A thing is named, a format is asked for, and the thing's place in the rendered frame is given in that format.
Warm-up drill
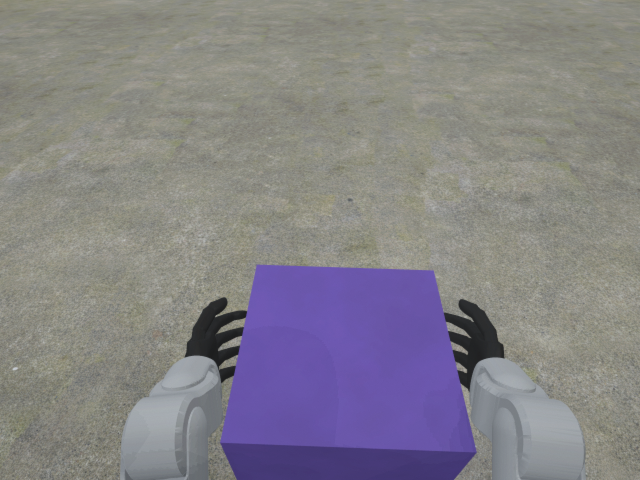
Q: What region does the left robot hand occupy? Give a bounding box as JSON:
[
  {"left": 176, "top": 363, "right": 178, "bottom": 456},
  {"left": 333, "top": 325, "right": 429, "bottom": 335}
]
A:
[{"left": 184, "top": 297, "right": 247, "bottom": 383}]

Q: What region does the robot right forearm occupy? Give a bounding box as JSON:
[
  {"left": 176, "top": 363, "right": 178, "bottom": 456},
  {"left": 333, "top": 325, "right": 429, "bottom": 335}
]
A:
[{"left": 469, "top": 357, "right": 586, "bottom": 480}]

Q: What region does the carton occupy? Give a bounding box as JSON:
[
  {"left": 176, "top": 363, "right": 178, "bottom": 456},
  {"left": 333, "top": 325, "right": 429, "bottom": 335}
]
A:
[{"left": 220, "top": 265, "right": 477, "bottom": 480}]

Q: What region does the robot left forearm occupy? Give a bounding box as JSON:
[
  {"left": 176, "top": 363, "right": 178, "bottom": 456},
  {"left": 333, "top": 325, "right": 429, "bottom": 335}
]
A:
[{"left": 120, "top": 356, "right": 224, "bottom": 480}]

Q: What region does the right robot hand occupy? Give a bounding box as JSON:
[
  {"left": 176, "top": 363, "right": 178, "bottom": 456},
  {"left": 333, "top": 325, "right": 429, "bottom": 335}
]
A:
[{"left": 444, "top": 299, "right": 505, "bottom": 392}]

